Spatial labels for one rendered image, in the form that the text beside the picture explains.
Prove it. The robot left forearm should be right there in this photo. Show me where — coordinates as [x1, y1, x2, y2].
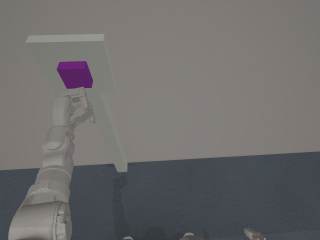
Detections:
[8, 126, 75, 240]

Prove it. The robot left hand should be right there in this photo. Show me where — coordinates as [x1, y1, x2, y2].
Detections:
[51, 87, 95, 132]

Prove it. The button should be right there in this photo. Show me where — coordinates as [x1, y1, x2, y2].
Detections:
[57, 61, 93, 89]

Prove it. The robot right hand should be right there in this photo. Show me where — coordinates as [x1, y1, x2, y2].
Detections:
[244, 227, 266, 240]

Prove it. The panel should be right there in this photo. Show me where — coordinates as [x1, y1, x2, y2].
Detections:
[25, 34, 128, 173]

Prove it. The robot right shin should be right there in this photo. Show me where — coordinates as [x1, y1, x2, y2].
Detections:
[183, 232, 194, 237]

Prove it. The robot left upper arm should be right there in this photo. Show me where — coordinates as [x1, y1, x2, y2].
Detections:
[10, 200, 72, 240]

